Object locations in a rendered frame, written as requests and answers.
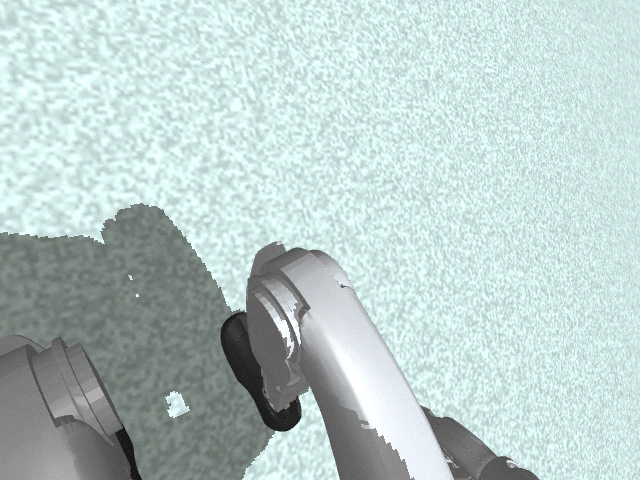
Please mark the right robot hand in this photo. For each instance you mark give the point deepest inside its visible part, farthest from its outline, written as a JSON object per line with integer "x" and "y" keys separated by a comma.
{"x": 459, "y": 445}

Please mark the left robot foot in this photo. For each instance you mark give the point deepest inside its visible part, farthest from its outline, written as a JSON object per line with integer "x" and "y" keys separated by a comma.
{"x": 128, "y": 449}

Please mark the right robot foot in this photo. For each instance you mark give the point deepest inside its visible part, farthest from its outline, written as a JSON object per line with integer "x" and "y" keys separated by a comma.
{"x": 236, "y": 346}

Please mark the right robot arm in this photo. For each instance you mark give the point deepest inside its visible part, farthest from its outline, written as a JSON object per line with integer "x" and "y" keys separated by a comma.
{"x": 504, "y": 468}

